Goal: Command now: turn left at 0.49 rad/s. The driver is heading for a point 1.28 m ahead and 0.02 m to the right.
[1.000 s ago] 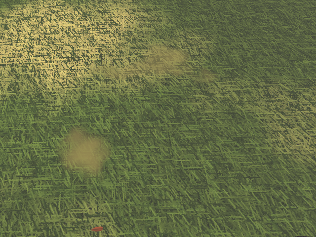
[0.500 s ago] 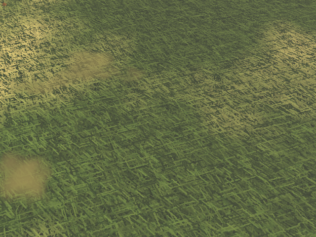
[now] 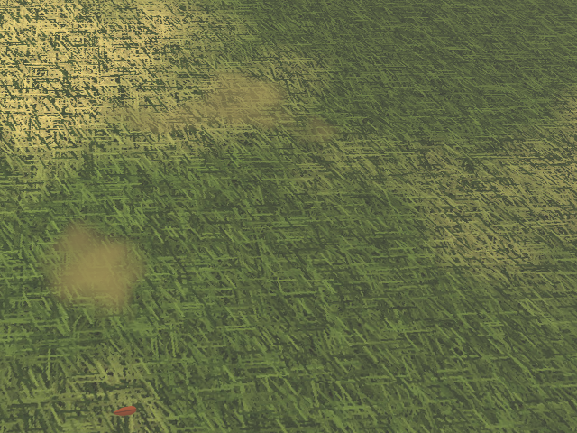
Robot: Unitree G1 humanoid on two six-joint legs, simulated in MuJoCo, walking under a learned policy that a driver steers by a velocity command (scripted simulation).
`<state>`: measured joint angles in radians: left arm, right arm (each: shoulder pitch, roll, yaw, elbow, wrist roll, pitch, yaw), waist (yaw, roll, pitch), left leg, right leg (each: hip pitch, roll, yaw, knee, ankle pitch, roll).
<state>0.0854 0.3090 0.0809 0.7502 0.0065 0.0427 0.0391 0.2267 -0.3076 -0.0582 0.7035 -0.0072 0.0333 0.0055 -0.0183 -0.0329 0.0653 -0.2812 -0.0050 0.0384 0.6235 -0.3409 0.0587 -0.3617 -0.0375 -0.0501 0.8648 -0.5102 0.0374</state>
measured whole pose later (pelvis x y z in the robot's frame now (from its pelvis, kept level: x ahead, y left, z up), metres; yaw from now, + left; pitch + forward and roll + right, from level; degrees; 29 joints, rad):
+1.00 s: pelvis +0.20 +0.04 +0.02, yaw -7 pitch +1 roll +1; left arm 0.29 0.32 0.07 0.73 -0.04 -0.03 0.00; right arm 0.27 -0.27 -0.05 0.71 -0.01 -0.10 0.01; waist -0.01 -0.05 0.01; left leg -0.16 -0.02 0.06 0.38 -0.23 0.03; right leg -0.51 -0.04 0.08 1.14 -0.30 -0.01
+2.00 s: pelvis +0.74 -0.03 +0.00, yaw +8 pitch +1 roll +0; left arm 0.20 0.30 0.05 0.74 -0.01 -0.11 0.00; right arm 0.24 -0.30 -0.07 0.68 0.01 -0.05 0.03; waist -0.01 -0.01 0.08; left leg -0.35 -0.09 0.01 0.50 -0.17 0.10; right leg -0.42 -0.05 0.04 1.20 -0.38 0.00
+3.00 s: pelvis +1.22 -0.01 +0.00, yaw +0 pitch +1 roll +0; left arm 0.22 0.28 0.03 0.81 0.00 0.04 0.02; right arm 0.11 -0.22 -0.01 0.72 -0.02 -0.03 0.01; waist 0.01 -0.02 0.03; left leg -0.38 -0.03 0.00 0.47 -0.10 0.03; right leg -0.31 0.02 0.07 0.82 -0.55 0.06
